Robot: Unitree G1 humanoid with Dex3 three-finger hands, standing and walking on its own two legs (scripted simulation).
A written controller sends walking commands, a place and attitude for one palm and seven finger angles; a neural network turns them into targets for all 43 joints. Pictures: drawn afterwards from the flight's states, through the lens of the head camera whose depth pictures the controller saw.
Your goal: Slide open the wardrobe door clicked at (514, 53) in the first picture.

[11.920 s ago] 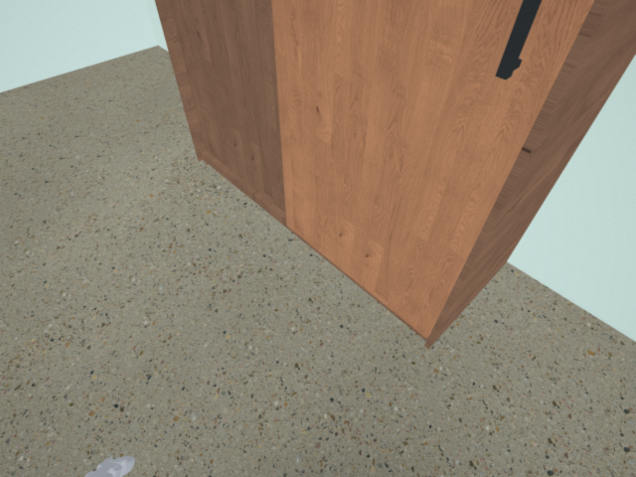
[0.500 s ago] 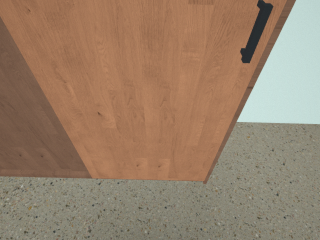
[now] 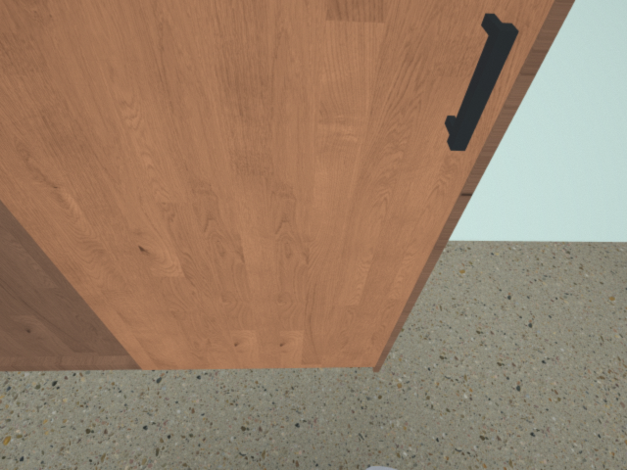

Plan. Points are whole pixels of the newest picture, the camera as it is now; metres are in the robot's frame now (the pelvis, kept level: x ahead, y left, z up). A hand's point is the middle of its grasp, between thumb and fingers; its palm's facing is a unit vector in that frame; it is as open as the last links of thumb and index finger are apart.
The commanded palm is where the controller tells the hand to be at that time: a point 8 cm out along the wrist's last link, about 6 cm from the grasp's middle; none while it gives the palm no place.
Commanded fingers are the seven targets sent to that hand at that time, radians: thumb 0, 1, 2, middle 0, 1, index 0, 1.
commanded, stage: come to a stop and stand still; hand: right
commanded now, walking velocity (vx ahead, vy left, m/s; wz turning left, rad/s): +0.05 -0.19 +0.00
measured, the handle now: (473, 86) +0.49 -0.15 +0.25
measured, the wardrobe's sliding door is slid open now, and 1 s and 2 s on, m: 0.00 0.00 0.00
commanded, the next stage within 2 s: look again from close up in 1.62 s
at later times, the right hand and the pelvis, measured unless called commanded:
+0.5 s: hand out of the picture +0.07 -0.25 -0.17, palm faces +0.00 +0.97 -0.23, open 7.4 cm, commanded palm none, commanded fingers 0.00 -0.90 -0.90 0.20 0.30 0.20 0.30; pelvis +0.02 -0.06 +0.00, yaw +2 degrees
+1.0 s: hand out of the picture -0.02 -0.18 -0.18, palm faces +0.06 +0.99 -0.16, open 7.4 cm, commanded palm none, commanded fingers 0.00 -0.90 -0.90 0.20 0.30 0.20 0.30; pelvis +0.00 -0.02 +0.00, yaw +1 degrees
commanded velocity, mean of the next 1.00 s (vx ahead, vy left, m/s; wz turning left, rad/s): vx -0.01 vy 0.01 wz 0.00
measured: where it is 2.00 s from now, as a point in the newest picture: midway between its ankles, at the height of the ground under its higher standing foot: outside the picture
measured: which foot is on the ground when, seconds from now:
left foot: down 0.00-0.20, up 0.22-0.58, down 0.60-1.00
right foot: up 0.00-0.18, down 0.20-0.62, up 0.64-0.96, down 0.98-1.00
